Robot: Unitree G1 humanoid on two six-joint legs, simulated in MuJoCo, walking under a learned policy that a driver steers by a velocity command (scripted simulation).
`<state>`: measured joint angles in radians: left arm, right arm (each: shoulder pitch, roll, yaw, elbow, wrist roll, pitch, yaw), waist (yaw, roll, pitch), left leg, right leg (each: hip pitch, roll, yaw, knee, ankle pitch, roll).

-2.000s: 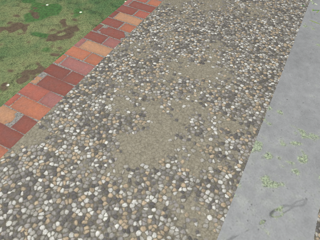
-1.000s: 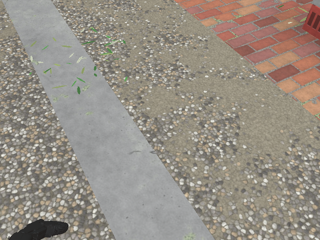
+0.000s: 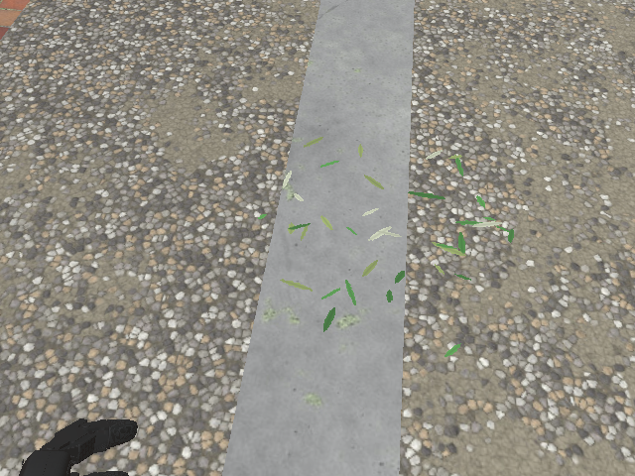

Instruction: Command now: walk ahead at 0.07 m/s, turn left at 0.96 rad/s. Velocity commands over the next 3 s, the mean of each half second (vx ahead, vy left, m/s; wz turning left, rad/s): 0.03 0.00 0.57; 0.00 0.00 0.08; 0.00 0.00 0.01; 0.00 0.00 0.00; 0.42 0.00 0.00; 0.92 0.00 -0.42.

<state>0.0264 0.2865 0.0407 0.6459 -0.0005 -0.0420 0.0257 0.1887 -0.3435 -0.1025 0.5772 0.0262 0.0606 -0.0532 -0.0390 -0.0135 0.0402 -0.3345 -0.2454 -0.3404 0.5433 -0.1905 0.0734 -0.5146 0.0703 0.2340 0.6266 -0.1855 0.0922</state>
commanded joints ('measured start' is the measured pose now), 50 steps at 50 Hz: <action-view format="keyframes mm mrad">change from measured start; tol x16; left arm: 1 18 115 52 -46 -6 -34 -10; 50 147 60 13 155 10 26 6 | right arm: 1 -46 -97 -27 -93 2 -7 4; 50 -5 26 40 135 -39 -60 29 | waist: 1 43 187 -159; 4 -43 -286 -238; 8 6 -62 -101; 22 33 -155 -140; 24 87 253 -137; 37 -4 -37 -98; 50 48 12 -43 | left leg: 1 92 201 -252 -14 112 44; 3 -150 36 -15 361 -494 -37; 8 -297 181 199 784 -243 -160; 21 99 214 360 -61 -79 -83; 23 303 333 196 -194 65 -2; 25 142 558 -39 -239 129 181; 33 171 416 120 -114 446 117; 39 97 278 221 -96 30 -27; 50 92 265 241 -90 25 -43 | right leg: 1 208 -7 -41 -235 112 -36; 4 483 -487 415 -300 371 -338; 7 353 -315 161 -289 97 -285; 21 317 -292 -36 -242 218 -301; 25 66 -109 -211 61 -313 -55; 32 173 -117 -208 47 -212 -9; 36 386 -166 -157 -199 269 -45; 50 294 -124 -187 -173 26 -84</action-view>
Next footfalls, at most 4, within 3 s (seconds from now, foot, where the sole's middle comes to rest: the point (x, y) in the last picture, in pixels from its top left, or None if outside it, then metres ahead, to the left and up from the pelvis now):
0.04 right None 0.16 -0.14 -0.77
0.46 left None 0.03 0.09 -0.77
0.70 right None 0.10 -0.15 -0.77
2.78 right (306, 447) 0.51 0.01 -0.77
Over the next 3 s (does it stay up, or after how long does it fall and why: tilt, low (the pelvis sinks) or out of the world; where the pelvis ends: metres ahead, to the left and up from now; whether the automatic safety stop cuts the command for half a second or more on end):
stays up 0.52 0.03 0.00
